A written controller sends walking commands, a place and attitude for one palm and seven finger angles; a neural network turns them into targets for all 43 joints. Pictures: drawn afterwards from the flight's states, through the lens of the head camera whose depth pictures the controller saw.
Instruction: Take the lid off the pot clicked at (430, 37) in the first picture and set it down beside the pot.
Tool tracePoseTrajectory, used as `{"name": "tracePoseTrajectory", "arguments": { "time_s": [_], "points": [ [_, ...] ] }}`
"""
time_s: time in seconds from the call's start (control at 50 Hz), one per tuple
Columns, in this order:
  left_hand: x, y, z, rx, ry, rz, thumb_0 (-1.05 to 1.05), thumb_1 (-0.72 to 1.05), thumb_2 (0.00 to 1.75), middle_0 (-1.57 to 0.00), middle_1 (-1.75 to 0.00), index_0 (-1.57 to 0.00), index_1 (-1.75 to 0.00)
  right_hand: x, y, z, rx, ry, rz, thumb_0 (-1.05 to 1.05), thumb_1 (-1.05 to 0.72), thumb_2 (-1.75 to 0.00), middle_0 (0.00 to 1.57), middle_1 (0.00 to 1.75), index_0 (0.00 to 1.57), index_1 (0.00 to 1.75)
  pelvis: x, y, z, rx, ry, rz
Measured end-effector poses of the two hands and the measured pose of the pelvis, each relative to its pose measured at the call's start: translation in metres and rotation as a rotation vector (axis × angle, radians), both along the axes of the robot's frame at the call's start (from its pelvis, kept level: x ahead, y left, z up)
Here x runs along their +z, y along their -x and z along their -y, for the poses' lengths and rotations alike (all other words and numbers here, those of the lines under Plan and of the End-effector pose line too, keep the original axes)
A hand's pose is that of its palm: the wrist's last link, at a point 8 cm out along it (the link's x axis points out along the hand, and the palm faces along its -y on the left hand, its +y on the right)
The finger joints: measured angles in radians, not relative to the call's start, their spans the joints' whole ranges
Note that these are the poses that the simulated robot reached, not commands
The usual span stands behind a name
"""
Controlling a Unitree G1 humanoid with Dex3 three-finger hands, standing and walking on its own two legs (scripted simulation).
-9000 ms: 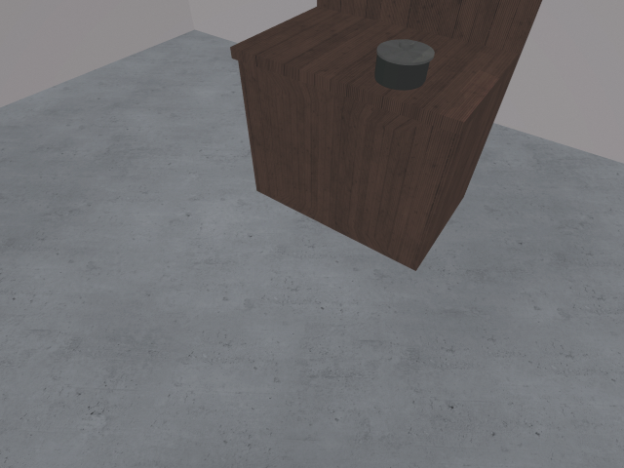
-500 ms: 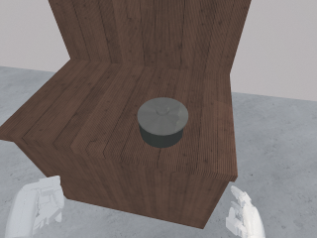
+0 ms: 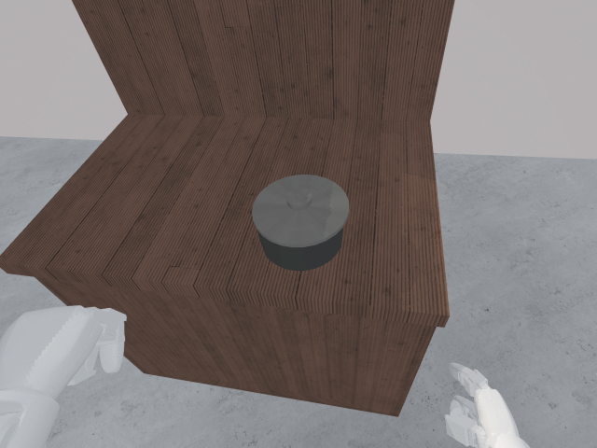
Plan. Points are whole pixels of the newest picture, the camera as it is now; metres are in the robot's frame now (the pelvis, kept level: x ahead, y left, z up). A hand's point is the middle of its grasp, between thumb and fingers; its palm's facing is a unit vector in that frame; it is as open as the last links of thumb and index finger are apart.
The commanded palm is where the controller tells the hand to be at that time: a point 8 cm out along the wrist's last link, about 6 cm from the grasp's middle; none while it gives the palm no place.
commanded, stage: reach forward and open the fingers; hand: left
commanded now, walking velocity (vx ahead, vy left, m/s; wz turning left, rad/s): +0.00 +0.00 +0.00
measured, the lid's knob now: (299, 199) +0.49 +0.07 +0.05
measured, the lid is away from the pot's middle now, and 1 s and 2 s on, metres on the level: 0.00 0.00 0.00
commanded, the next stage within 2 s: move the open hand above the knob in 0.84 s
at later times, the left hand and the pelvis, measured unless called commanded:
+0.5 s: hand (98, 329) +0.21 +0.26 +0.11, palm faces -0.21 -0.03 -0.98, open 7.3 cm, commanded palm +0.21 +0.26 +0.16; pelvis -0.02 +0.00 +0.01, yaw +2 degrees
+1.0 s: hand (126, 279) +0.27 +0.25 +0.12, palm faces -0.21 -0.02 -0.98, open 10.1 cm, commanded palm +0.26 +0.24 +0.18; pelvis -0.02 +0.00 +0.01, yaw +2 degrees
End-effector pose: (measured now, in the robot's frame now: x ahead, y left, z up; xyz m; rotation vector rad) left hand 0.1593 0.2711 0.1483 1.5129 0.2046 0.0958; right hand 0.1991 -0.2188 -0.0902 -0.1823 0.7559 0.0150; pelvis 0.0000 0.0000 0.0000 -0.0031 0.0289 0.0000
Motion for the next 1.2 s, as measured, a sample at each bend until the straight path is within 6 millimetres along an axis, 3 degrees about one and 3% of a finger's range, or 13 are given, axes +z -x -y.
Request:
{"name": "tracePoseTrajectory", "arguments": {
  "time_s": [0.18, 0.5, 0.66, 1.02, 1.2],
  "points": [
    [0.006, -0.012, 0.007, -0.107, -0.002, -0.194, 0.01, 0.46, 1.12, -1.15, -1.02, -1.15, -1.02, 0.006, -0.007, 0.005, -0.011, -0.002, 0.027, 0.01, -0.91, -0.90, 0.20, 0.30, 0.20, 0.30, 0.006, 0.002, 0.003, 0.031, 0.002, 0.004],
    [0.017, -0.041, 0.007, -0.183, -0.005, -0.138, 0.00, 0.02, 1.26, -0.96, -0.46, -0.96, -0.46, -0.002, 0.033, 0.001, -0.015, -0.010, -0.067, 0.01, -0.91, -0.90, 0.20, 0.30, 0.20, 0.30, 0.010, 0.019, 0.001, 0.035, -0.004, 0.024],
    [0.022, -0.059, 0.010, -0.210, -0.011, -0.123, 0.00, -0.18, 1.33, -0.87, -0.21, -0.87, -0.21, 0.001, 0.040, -0.001, -0.031, -0.020, -0.056, 0.01, -0.91, -0.90, 0.20, 0.30, 0.20, 0.30, 0.010, 0.025, -0.003, 0.027, -0.008, 0.038],
    [0.026, -0.105, 0.018, -0.181, -0.006, -0.145, 0.00, -0.28, 1.37, -0.84, -0.09, -0.84, -0.09, 0.001, 0.033, 0.001, -0.029, -0.027, -0.066, 0.01, -0.91, -0.90, 0.20, 0.30, 0.20, 0.30, 0.010, 0.021, -0.002, 0.032, -0.012, 0.026],
    [0.026, -0.126, 0.043, -0.224, 0.005, -0.178, 0.00, -0.28, 1.38, -0.84, -0.09, -0.84, -0.09, 0.000, 0.024, 0.003, -0.024, -0.043, -0.058, 0.01, -0.91, -0.90, 0.20, 0.30, 0.20, 0.30, 0.010, 0.015, 0.000, 0.036, -0.013, 0.019]
  ]
}}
